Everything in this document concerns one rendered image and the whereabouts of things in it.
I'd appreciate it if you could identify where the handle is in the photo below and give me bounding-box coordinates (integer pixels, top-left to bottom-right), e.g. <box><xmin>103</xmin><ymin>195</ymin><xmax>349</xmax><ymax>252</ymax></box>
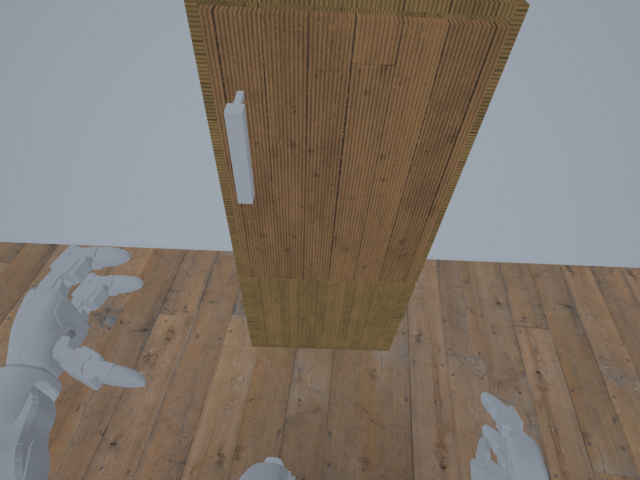
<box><xmin>224</xmin><ymin>91</ymin><xmax>255</xmax><ymax>204</ymax></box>

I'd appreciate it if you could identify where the robot left shin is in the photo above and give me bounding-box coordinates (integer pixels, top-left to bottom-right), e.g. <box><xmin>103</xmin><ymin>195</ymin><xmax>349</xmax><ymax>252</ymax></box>
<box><xmin>264</xmin><ymin>457</ymin><xmax>284</xmax><ymax>467</ymax></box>

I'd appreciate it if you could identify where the cupboard door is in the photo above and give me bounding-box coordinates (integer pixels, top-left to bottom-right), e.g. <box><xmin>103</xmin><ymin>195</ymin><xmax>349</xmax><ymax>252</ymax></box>
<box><xmin>198</xmin><ymin>5</ymin><xmax>511</xmax><ymax>284</ymax></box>

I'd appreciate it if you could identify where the right robot hand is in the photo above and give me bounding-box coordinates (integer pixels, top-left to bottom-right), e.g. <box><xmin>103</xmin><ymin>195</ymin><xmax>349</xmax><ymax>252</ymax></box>
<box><xmin>470</xmin><ymin>392</ymin><xmax>549</xmax><ymax>480</ymax></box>

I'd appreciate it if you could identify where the left robot forearm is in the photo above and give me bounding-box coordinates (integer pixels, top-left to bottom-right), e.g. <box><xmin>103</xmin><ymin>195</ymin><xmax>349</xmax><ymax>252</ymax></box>
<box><xmin>0</xmin><ymin>364</ymin><xmax>62</xmax><ymax>480</ymax></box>

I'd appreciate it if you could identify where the left robot hand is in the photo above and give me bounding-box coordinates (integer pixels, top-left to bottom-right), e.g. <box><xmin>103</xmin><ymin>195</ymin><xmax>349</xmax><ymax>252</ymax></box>
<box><xmin>6</xmin><ymin>243</ymin><xmax>146</xmax><ymax>390</ymax></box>

